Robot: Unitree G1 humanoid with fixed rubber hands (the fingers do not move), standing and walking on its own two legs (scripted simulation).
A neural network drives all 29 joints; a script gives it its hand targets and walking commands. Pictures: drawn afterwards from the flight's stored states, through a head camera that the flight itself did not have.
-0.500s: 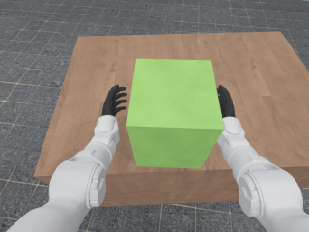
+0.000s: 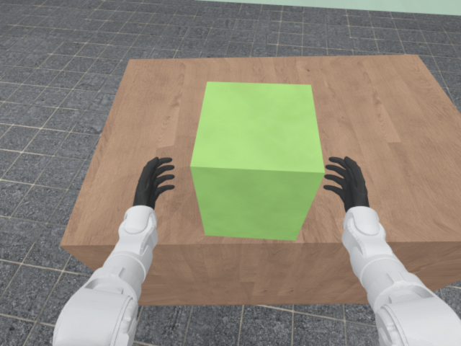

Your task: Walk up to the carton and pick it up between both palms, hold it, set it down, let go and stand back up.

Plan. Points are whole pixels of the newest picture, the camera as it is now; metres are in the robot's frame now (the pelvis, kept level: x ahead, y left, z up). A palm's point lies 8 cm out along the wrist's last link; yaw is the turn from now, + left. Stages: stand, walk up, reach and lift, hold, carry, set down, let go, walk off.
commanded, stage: set down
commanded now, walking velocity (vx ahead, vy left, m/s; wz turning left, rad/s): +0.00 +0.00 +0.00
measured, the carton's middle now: (253, 165) +0.47 -0.03 +0.01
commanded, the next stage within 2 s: none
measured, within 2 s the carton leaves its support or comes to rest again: neither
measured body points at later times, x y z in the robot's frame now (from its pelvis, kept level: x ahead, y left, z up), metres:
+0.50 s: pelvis +0.01 +0.00 +0.02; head +0.04 +0.01 +0.47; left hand +0.33 +0.19 +0.01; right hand +0.33 -0.19 +0.01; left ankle +0.02 +0.14 -0.72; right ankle +0.03 -0.11 -0.72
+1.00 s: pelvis +0.03 +0.01 +0.03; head +0.03 +0.02 +0.48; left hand +0.25 +0.20 +0.01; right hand +0.23 -0.19 +0.00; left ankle +0.02 +0.14 -0.72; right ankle +0.03 -0.11 -0.72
